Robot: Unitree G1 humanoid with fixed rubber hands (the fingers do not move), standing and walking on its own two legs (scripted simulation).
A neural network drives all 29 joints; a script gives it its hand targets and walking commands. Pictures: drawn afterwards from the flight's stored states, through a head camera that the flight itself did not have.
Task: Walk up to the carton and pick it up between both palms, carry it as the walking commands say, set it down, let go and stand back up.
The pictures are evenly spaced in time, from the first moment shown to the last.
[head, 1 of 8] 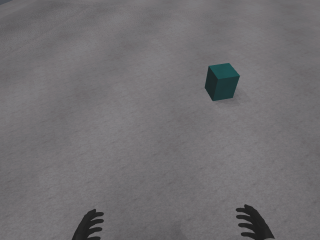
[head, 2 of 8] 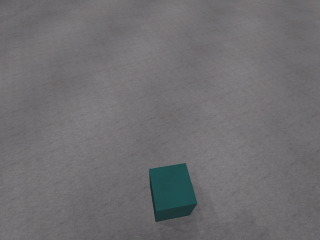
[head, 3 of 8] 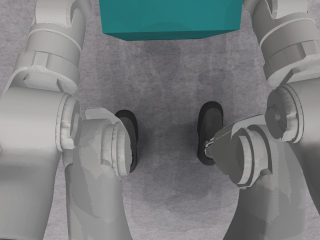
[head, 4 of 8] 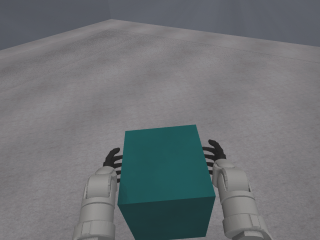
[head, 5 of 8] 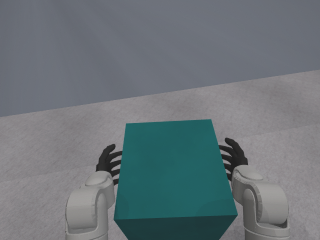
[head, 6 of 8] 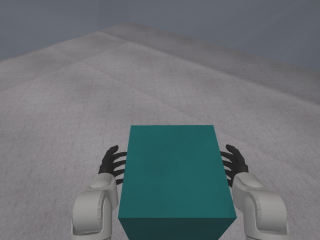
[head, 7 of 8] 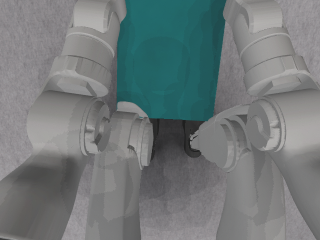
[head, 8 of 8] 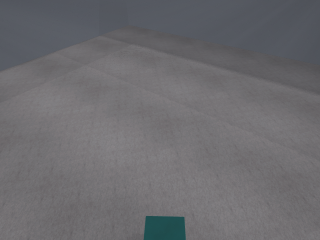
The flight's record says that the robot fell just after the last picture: no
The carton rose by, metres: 0.68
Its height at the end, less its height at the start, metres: -0.01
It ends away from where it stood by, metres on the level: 1.46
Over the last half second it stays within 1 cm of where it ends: yes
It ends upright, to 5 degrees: no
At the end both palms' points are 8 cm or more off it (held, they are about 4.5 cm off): yes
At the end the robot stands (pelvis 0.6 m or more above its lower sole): yes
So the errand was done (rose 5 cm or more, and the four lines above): no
